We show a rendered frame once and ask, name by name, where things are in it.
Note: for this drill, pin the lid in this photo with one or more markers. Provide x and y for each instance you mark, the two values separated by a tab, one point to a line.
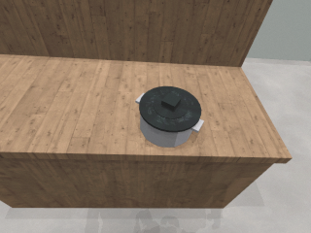
184	117

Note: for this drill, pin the knob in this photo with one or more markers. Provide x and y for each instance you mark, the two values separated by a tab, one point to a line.
171	101

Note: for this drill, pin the table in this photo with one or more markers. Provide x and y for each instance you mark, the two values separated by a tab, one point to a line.
70	74

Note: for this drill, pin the pot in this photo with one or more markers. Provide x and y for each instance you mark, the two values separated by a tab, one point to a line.
165	139

